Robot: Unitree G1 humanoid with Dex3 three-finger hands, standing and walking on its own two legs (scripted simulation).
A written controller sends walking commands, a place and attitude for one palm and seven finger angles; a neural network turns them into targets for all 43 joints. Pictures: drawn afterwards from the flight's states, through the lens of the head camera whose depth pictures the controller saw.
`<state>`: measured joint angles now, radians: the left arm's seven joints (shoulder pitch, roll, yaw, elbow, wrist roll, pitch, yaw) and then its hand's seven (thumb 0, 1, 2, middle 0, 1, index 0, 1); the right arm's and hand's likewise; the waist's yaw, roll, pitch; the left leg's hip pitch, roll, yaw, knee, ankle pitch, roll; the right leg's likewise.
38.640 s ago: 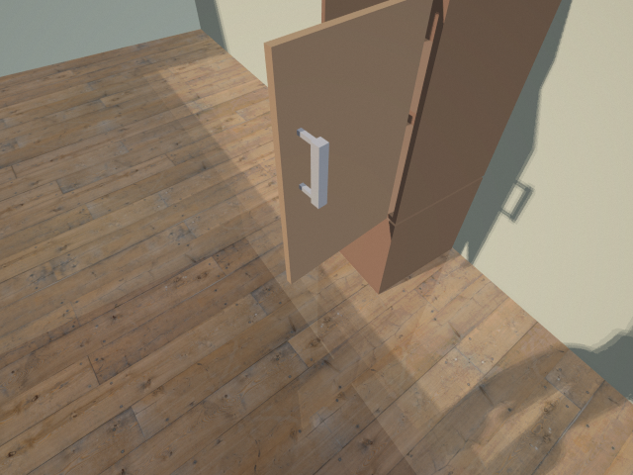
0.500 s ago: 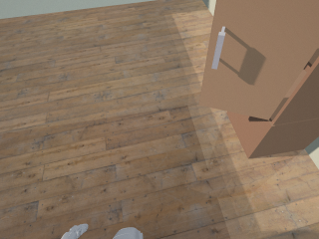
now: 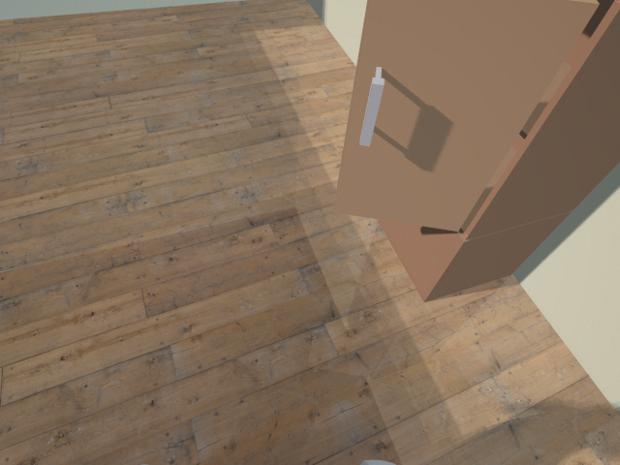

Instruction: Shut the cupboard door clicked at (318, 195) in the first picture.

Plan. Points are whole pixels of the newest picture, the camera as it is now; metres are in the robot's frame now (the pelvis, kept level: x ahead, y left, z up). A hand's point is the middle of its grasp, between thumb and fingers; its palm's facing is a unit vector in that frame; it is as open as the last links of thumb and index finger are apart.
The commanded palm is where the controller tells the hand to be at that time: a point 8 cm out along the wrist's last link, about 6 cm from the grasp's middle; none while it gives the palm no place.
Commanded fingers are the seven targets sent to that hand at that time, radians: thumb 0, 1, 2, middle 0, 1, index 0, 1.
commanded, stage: take the last steps up to it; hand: left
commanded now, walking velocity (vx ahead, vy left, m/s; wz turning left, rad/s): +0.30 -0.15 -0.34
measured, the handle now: (371, 107) +0.75 -0.07 +0.02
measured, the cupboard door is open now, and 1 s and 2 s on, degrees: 62 62 62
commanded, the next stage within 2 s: come to a stop and stand still in 0.80 s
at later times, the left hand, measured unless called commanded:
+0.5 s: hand out of the picture +0.09 +0.12 -0.19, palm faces -0.04 -0.99 -0.16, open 7.4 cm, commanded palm none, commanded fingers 0.00 0.90 0.90 -0.20 -0.30 -0.20 -0.30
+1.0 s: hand (300, 307) +0.40 +0.04 -0.17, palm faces -0.20 -0.95 -0.25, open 7.4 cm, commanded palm none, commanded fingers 0.00 0.90 0.90 -0.20 -0.30 -0.20 -0.30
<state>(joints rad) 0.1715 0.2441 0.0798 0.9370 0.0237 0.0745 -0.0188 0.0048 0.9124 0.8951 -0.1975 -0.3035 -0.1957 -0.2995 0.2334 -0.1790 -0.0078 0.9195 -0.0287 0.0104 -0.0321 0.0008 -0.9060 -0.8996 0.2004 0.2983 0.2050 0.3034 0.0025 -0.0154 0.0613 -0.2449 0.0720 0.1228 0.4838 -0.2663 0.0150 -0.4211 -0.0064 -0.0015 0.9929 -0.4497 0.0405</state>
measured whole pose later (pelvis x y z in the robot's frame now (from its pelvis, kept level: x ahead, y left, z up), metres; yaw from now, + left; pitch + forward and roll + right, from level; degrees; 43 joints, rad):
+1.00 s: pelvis +0.26 -0.15 -0.02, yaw -10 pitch +1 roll +1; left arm 0.14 0.22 0.06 0.98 0.03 -0.02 -0.02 0.00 0.91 0.90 -0.19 -0.30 -0.19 -0.30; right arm 0.37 -0.18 -0.05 1.08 -0.02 0.00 0.00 0.00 -0.91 -0.90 0.20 0.30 0.20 0.30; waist -0.04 0.01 0.05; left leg -0.17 0.16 0.16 0.59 -0.42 -0.08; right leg -0.40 -0.07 -0.07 0.58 -0.18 0.01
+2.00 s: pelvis +0.22 -0.08 +0.00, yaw -10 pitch -2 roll +1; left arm 0.27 0.14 0.00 1.12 0.01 0.01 0.04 0.01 0.92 0.89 -0.20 -0.30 -0.20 -0.30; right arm 0.29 -0.16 -0.01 1.14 0.00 0.01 -0.02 0.00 -0.92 -0.90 0.20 0.30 0.20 0.30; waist -0.01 -0.01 0.02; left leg -0.19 -0.02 0.07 0.38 -0.16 0.04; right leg -0.09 0.01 0.01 0.41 -0.29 -0.02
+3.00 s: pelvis +0.19 -0.05 +0.00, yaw -11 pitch -1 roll -1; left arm 0.37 0.21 0.00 1.06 0.04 0.04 0.01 0.00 0.91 0.90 -0.20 -0.30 -0.20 -0.30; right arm 0.23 -0.19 -0.02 1.06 -0.02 0.02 -0.01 0.00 -0.91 -0.90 0.20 0.30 0.20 0.30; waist 0.01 -0.03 0.00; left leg -0.28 -0.03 0.09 0.42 -0.12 0.08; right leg -0.22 -0.02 -0.02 0.56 -0.37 -0.01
